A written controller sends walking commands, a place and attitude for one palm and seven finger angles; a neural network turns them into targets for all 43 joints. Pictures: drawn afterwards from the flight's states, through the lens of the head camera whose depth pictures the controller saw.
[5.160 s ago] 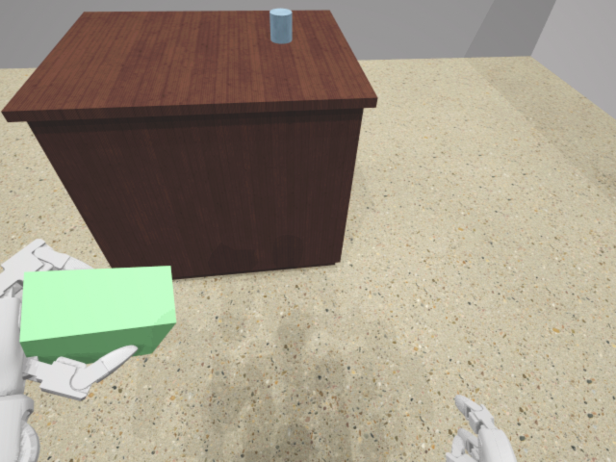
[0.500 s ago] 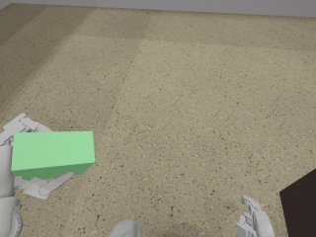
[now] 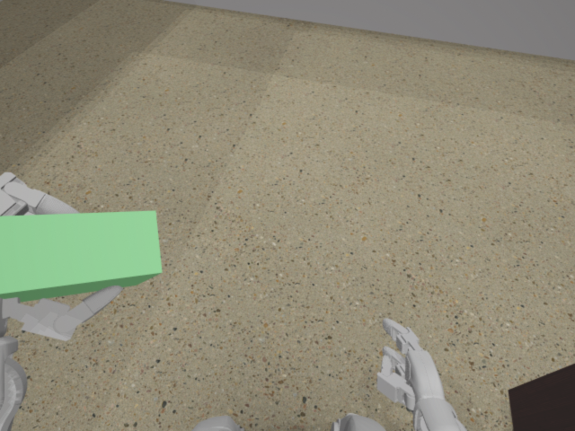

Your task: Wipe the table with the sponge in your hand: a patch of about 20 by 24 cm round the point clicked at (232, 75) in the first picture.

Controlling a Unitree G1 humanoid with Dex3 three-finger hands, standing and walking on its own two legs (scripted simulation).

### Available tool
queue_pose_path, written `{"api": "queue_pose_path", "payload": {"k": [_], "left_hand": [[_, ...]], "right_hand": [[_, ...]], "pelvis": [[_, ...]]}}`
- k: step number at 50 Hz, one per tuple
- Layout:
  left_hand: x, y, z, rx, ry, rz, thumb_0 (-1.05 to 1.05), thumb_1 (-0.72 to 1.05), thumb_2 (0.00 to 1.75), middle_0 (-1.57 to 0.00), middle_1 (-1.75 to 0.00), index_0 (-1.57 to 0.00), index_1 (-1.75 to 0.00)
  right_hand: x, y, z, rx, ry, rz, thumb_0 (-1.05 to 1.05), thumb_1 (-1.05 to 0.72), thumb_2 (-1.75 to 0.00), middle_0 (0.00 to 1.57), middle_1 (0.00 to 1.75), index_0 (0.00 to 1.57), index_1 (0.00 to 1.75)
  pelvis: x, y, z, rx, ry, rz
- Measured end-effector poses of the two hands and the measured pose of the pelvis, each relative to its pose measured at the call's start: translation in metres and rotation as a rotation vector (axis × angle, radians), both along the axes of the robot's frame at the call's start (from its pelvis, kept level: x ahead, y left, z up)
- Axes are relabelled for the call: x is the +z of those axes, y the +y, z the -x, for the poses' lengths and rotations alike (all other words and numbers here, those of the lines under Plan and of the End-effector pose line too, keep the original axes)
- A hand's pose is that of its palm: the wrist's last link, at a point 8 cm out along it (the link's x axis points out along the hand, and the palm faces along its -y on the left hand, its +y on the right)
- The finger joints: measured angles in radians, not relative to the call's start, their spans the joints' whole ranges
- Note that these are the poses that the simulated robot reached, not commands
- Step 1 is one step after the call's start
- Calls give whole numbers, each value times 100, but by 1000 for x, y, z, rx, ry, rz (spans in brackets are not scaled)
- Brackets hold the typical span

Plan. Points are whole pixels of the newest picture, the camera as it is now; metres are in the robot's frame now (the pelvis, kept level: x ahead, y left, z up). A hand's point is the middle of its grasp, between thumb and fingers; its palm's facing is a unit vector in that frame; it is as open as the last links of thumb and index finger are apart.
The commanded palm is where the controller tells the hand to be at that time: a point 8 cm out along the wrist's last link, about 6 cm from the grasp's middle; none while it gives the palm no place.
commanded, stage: turn to face it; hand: left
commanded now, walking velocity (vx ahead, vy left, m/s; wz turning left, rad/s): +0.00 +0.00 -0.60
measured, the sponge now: (103, 257) +0.23 +0.21 +0.18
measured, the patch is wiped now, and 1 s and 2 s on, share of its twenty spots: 0.00 0.00 0.00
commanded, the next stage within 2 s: none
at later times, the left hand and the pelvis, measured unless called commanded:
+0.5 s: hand (259, 265) +0.23 +0.06 +0.20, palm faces +0.08 -0.84 -0.54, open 10.0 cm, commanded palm +0.18 +0.14 +0.19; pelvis -0.05 -0.09 +0.01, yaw -16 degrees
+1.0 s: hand (315, 320) +0.19 +0.01 +0.18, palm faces -0.07 -0.89 -0.45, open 10.0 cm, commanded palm +0.16 +0.06 +0.19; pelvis -0.13 -0.08 +0.00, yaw -34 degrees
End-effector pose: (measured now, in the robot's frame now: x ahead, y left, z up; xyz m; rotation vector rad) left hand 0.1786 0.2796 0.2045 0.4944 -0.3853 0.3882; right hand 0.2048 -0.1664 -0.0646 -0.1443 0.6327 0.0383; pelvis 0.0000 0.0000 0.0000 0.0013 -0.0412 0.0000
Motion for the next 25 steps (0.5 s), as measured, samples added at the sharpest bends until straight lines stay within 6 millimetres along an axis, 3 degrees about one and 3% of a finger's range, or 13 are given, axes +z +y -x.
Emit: {"api": "queue_pose_path", "payload": {"k": [3,6,12,16,21,25], "left_hand": [[15,-22,2,-53,-18,-45,-1,-48,101,-74,-136,-74,-136],[17,-41,2,-64,9,-83,-1,-48,101,-74,-136,-74,-136],[-16,-83,-8,-52,129,-61,-1,-48,101,-74,-136,-74,-136],[-27,-118,-19,-129,214,-5,-1,-48,101,-74,-136,-74,-136],[-7,-157,-29,-299,181,-75,-1,-48,101,-74,-136,-74,-136],[14,-170,-30,-375,106,-154,-1,-48,101,-74,-136,-74,-136]], "right_hand": [[3,-10,5,-5,-31,-34,1,-90,-89,20,30,21,30],[-5,-34,17,-36,-22,-50,1,-90,-89,21,30,21,30],[-42,-113,61,-146,69,-11,1,-90,-89,21,30,21,30],[-40,-164,103,-262,168,60,1,-90,-89,20,30,20,30],[-25,-205,153,-399,212,118,1,-91,-90,20,29,20,30],[-17,-220,184,-484,219,123,1,-91,-90,19,29,20,30]], "pelvis": [[2,-10,4,-30,8,16],[1,-25,8,-59,19,18],[-13,-61,20,-105,11,-8],[-2,-73,29,-174,21,-49],[6,-84,40,-223,40,-52],[7,-88,49,-276,60,-51]]}}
